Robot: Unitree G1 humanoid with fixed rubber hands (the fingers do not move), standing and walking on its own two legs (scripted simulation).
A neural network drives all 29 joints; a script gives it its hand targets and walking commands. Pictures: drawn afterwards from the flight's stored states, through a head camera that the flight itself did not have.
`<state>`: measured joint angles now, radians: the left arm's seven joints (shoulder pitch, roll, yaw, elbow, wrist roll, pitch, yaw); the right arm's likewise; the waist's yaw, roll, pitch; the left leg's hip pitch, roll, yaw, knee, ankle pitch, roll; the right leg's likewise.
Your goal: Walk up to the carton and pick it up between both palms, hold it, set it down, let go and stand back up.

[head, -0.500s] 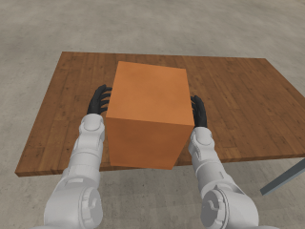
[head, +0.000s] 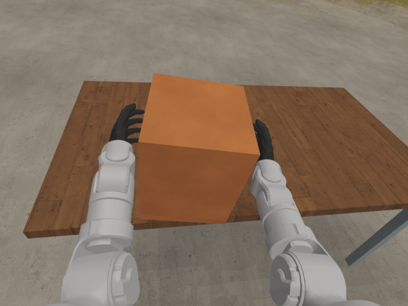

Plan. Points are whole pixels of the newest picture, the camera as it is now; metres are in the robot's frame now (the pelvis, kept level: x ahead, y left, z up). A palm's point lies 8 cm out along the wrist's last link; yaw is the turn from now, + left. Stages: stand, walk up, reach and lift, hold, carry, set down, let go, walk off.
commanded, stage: reach and lift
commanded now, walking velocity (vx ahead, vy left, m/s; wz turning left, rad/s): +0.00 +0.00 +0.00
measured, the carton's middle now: (191, 152) +0.41 +0.00 +0.09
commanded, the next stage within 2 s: hold in 1.64 s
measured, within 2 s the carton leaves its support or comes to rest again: neither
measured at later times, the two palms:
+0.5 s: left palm (117, 135) +0.36 +0.14 +0.17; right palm (268, 152) +0.35 -0.14 +0.15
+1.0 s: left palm (117, 125) +0.37 +0.14 +0.19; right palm (271, 141) +0.36 -0.15 +0.17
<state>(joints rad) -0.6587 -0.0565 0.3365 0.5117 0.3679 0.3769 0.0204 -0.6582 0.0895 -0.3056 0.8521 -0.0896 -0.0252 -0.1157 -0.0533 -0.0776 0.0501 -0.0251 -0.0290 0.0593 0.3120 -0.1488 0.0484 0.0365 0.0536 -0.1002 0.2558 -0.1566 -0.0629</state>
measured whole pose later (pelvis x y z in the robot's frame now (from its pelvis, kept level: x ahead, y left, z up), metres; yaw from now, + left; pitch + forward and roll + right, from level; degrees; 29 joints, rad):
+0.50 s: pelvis -0.01 +0.00 +0.00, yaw +0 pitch -11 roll +0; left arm -0.67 -0.06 0.32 0.30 0.41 0.59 0.00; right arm -0.68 0.06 -0.20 0.74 0.00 0.11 -0.13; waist -0.07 -0.08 0.09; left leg 0.02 -0.03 0.06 0.31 -0.14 0.05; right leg 0.07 0.05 -0.10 0.28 -0.16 -0.07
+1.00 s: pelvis -0.01 -0.01 +0.00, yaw +0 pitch -11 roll +0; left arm -0.73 -0.03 0.34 0.31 0.41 0.66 -0.02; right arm -0.76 0.06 -0.20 0.75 0.01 0.17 -0.14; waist -0.08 -0.09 0.08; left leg 0.01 -0.03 0.05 0.31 -0.13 0.04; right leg 0.06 0.06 -0.11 0.28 -0.16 -0.08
